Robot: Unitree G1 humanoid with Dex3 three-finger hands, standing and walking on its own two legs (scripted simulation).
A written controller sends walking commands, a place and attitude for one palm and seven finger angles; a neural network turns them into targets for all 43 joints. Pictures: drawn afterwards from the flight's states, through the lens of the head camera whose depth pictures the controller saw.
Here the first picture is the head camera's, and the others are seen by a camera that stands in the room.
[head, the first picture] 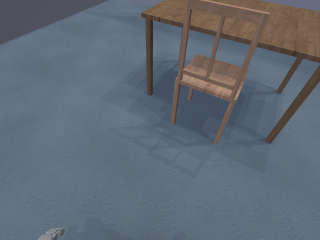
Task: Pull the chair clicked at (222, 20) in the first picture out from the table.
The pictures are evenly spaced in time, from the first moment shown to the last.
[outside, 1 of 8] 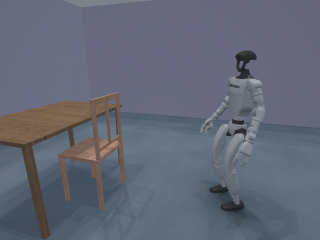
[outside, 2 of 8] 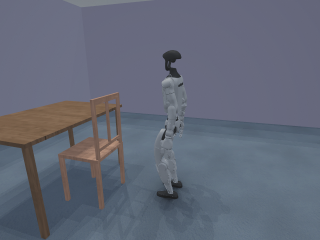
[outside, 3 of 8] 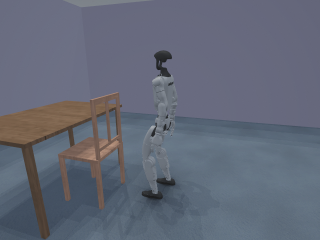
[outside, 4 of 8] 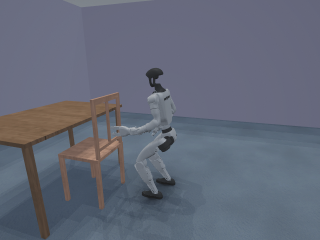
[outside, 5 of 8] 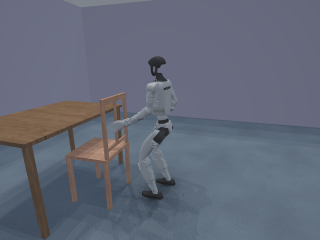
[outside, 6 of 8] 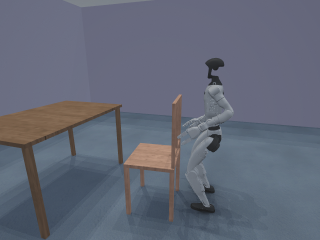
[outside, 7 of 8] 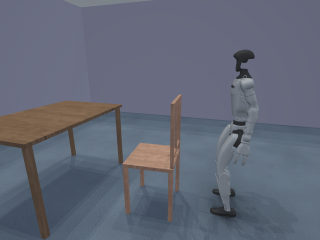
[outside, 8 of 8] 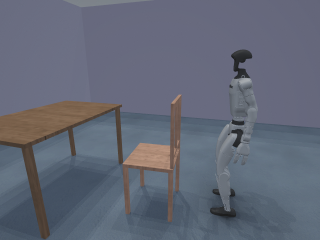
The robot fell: no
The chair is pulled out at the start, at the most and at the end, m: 0.00 0.59 0.58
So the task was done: yes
